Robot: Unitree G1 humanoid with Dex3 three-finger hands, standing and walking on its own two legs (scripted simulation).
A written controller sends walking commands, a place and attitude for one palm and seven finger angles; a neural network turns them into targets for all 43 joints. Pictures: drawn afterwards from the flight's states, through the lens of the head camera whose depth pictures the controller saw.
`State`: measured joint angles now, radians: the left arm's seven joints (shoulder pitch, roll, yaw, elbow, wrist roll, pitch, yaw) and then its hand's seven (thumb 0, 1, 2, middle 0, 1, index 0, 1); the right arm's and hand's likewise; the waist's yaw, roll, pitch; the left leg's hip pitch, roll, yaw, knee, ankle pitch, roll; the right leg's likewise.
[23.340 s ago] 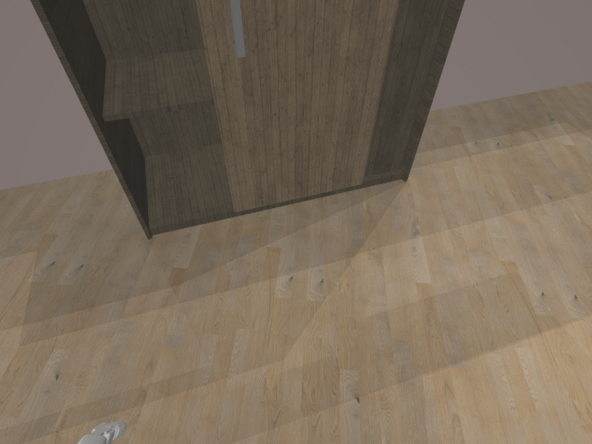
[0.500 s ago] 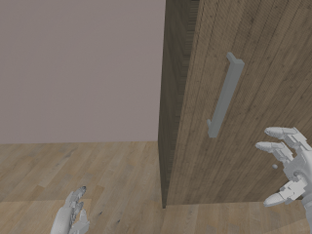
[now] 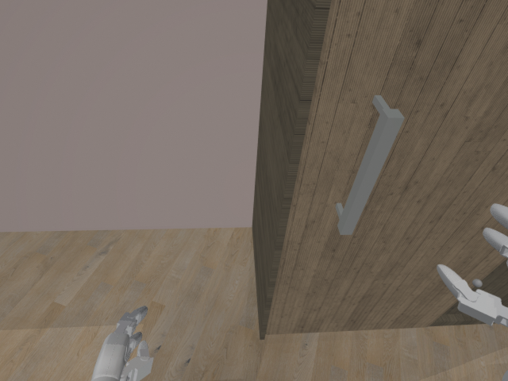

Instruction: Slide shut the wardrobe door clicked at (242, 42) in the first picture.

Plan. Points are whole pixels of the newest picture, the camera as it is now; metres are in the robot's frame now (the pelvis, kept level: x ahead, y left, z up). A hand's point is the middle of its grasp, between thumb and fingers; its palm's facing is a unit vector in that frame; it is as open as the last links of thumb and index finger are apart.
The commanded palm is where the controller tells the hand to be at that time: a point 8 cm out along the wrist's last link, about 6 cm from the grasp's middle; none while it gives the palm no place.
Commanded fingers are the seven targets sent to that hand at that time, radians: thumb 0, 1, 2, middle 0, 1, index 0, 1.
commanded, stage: draw the hand back to the body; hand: right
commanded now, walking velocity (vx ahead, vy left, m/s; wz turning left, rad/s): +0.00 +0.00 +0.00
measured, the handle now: (360, 172) +0.42 -0.19 +0.13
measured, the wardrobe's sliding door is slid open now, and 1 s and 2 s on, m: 0.00 0.00 0.00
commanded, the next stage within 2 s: step back with the hand held close in 0.56 s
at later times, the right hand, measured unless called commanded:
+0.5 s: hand (482, 284) +0.20 -0.27 +0.15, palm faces +0.48 +0.80 -0.36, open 7.5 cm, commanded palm +0.15 -0.30 +0.17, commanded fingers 0.00 -0.90 -0.90 0.20 0.30 0.20 0.30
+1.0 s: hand (487, 293) +0.18 -0.27 +0.15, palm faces +0.35 +0.80 -0.48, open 7.4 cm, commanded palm +0.12 -0.31 +0.18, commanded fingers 0.00 -0.90 -0.90 0.20 0.30 0.20 0.30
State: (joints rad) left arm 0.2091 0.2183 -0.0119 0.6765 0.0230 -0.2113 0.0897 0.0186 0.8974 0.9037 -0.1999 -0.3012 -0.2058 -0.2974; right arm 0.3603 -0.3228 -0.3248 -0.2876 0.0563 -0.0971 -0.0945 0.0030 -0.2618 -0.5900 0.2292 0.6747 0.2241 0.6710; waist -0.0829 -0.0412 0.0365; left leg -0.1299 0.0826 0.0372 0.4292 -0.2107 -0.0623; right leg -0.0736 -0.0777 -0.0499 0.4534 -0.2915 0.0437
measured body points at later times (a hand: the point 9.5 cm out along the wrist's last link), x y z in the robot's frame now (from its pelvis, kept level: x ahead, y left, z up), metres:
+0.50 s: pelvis +0.01 +0.00 +0.00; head -0.02 +0.01 +0.45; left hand +0.19 +0.22 -0.08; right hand +0.17 -0.31 +0.17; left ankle +0.02 +0.16 -0.74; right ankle -0.03 -0.14 -0.74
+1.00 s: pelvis -0.04 -0.02 +0.00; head -0.02 -0.01 +0.45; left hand +0.14 +0.23 -0.08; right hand +0.16 -0.31 +0.18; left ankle +0.02 +0.16 -0.74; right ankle -0.02 -0.14 -0.74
